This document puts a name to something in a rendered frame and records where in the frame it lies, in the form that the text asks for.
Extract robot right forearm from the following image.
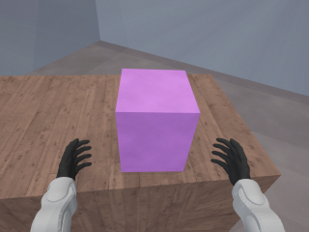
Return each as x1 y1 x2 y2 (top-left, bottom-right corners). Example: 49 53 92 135
232 179 286 232

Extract robot left forearm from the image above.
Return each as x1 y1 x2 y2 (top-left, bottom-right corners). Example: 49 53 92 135
30 177 77 232

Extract pedestal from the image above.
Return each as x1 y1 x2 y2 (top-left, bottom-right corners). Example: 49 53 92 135
0 73 281 232

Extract robot right hand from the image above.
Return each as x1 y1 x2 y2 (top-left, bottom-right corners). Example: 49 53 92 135
211 137 251 186

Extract robot left hand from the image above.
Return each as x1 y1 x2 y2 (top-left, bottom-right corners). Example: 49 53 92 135
56 138 92 181

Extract carton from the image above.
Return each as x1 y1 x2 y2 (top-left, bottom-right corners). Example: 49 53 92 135
115 69 200 172

